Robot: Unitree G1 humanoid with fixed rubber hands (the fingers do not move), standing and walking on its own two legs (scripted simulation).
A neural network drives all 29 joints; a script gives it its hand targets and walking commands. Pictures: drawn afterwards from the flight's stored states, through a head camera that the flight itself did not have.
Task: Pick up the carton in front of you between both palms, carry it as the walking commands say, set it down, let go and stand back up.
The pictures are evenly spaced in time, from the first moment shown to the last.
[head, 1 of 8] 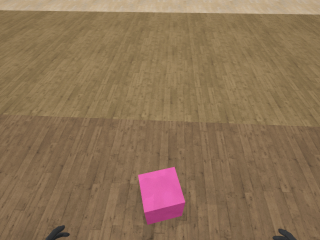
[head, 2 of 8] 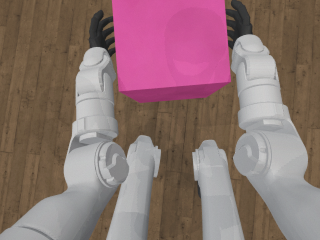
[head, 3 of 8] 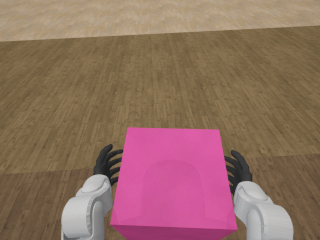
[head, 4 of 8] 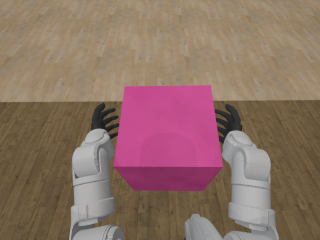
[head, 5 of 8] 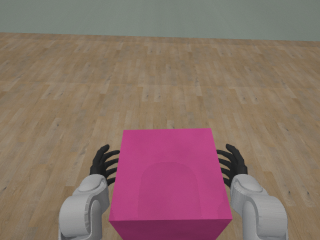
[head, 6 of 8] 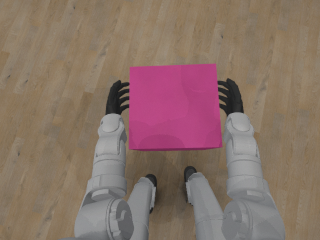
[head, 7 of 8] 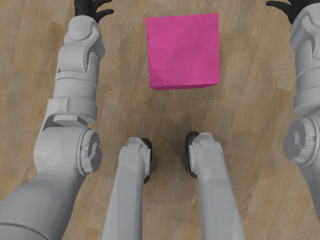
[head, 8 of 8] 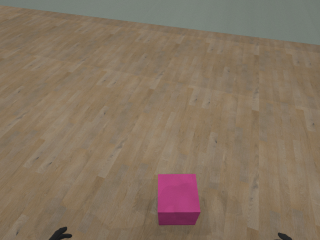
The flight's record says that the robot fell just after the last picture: no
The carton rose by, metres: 0.68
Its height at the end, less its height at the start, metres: -0.23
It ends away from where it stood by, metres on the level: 5.34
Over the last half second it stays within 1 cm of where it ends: yes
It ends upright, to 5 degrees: yes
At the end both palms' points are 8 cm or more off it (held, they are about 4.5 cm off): yes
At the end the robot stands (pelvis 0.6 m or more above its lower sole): yes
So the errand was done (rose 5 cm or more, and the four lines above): yes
